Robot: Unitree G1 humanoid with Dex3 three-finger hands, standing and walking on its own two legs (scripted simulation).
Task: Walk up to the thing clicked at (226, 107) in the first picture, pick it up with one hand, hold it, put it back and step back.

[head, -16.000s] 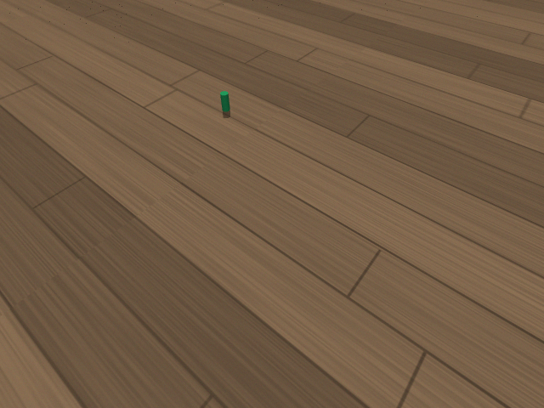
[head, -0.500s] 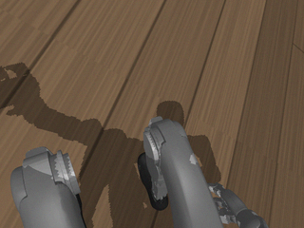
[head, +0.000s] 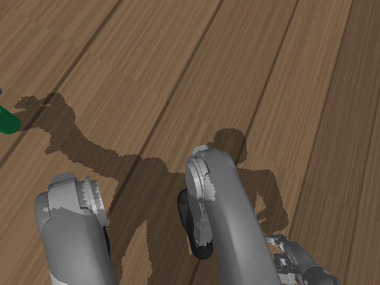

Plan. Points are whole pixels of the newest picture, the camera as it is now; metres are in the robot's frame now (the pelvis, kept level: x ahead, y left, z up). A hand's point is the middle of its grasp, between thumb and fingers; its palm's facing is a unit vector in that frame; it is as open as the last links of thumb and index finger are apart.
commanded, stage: rest palm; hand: left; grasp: from above
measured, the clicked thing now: out of the picture +0.47 +0.33 -0.28
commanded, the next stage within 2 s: close in 0.78 s
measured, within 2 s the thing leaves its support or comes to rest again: neither
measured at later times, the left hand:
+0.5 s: hand out of the picture +0.48 +0.33 -0.23, palm faces -0.42 -0.12 -0.90, open 13.9 cm
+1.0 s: hand out of the picture +0.46 +0.33 -0.24, palm faces -0.42 -0.13 -0.90, open 13.4 cm
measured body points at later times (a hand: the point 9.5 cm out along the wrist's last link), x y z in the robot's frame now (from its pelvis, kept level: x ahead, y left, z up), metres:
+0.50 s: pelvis +0.01 +0.01 -0.03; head +0.27 +0.11 +0.32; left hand +0.50 +0.34 -0.18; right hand +0.05 -0.25 -0.11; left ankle +0.08 +0.14 -0.30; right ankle +0.11 -0.13 -0.30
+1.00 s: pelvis +0.01 +0.00 -0.03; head +0.26 +0.12 +0.32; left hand +0.48 +0.33 -0.19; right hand +0.06 -0.27 -0.09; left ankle +0.08 +0.14 -0.30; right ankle +0.11 -0.13 -0.30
